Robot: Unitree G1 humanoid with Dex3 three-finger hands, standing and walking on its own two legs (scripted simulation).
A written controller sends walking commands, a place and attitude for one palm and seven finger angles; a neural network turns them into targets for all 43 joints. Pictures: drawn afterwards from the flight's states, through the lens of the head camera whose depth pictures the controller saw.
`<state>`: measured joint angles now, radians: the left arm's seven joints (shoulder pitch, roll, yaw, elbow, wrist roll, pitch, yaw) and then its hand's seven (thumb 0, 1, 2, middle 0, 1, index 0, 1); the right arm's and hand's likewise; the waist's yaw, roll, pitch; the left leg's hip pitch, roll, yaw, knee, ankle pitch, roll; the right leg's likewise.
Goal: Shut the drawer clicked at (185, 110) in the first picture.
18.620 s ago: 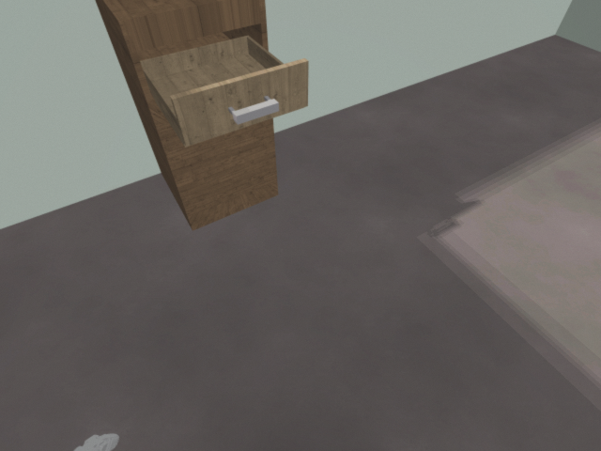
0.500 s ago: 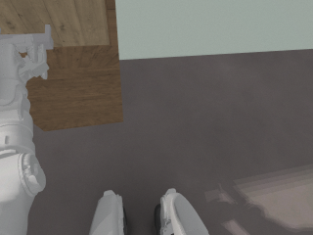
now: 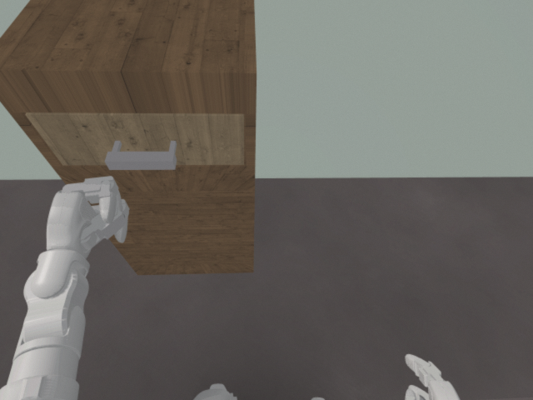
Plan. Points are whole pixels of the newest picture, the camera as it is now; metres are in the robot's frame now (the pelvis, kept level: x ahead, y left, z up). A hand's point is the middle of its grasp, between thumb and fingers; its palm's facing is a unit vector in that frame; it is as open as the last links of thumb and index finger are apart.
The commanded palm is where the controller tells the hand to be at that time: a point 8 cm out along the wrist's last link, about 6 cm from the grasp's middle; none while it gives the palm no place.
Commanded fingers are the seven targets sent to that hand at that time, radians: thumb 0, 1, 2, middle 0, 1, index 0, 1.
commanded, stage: draw the hand back to the body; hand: left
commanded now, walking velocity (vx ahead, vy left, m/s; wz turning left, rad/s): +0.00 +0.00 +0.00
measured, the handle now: (143, 152) +0.55 +0.25 -0.02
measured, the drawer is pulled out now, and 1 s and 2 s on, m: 0.00 0.00 0.00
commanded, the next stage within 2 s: step back with the hand held close in 0.92 s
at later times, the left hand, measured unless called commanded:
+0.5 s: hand (55, 267) +0.24 +0.22 +0.16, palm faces +0.34 -0.88 -0.32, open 3.3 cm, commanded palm +0.19 +0.26 +0.18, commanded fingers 0.00 0.90 0.90 -1.40 -1.60 -1.40 -1.60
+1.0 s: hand (10, 329) +0.18 +0.21 +0.20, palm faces +0.40 -0.83 -0.38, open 3.3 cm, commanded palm +0.13 +0.25 +0.22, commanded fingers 0.00 0.90 0.90 -1.40 -1.60 -1.40 -1.60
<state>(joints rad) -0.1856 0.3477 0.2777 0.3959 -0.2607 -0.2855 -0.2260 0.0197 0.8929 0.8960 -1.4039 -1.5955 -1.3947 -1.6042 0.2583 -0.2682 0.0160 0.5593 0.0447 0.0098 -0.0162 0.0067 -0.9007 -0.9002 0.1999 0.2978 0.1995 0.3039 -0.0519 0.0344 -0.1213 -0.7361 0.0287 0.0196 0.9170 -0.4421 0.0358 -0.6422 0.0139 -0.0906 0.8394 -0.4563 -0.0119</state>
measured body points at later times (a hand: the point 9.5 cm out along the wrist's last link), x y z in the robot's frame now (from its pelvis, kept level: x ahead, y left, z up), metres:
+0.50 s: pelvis +0.01 -0.02 +0.05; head +0.00 -0.04 +0.50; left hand +0.22 +0.27 +0.18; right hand +0.20 -0.23 -0.04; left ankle +0.00 +0.09 -0.69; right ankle -0.03 -0.12 -0.69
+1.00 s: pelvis +0.00 -0.03 +0.05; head -0.02 -0.06 +0.50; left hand +0.15 +0.25 +0.22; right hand +0.19 -0.25 -0.04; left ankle +0.00 +0.09 -0.69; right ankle -0.03 -0.12 -0.69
